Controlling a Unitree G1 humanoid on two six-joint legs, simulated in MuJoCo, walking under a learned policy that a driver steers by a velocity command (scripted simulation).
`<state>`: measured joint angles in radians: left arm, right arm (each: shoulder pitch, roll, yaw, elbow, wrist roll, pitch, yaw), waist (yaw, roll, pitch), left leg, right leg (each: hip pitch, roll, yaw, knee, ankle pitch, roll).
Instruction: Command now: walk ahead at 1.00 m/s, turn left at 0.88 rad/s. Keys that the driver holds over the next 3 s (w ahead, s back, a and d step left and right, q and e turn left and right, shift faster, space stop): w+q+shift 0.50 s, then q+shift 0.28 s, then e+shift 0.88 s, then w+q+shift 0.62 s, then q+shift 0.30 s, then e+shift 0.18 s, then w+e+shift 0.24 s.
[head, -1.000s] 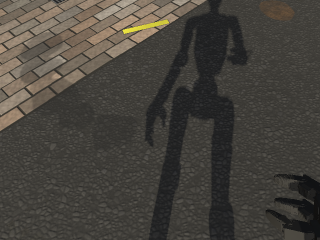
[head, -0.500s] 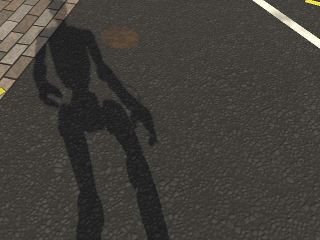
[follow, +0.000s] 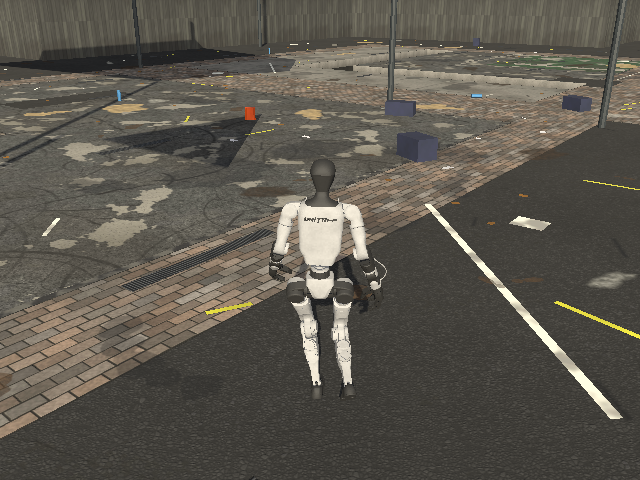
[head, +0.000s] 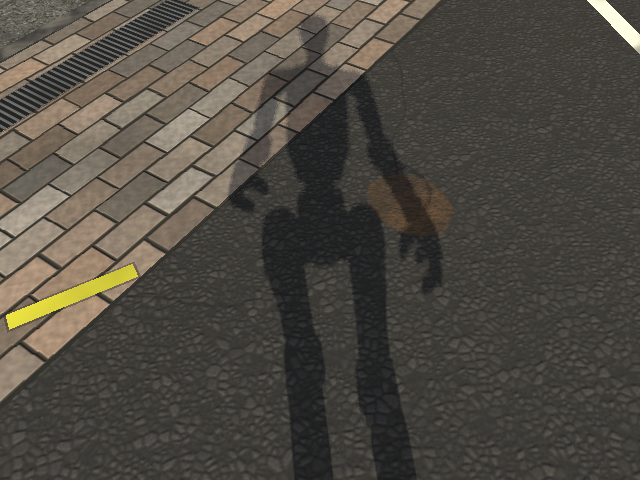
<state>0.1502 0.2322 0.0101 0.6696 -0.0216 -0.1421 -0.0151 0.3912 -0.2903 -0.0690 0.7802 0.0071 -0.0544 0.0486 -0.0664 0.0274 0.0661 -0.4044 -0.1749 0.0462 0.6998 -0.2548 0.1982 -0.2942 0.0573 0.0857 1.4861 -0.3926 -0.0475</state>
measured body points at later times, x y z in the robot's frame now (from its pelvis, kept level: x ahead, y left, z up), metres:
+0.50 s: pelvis +0.43 -0.05 +0.03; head +0.45 -0.03 +0.48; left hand +0.34 +0.24 -0.08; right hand +0.73 -0.21 -0.04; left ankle +0.39 +0.05 -0.60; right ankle +0.47 -0.18 -0.71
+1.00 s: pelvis +0.69 +0.11 +0.03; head +0.71 +0.16 +0.47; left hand +0.60 +0.42 -0.08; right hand +0.98 +0.05 -0.07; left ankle +0.69 +0.19 -0.71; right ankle +0.89 +0.04 -0.64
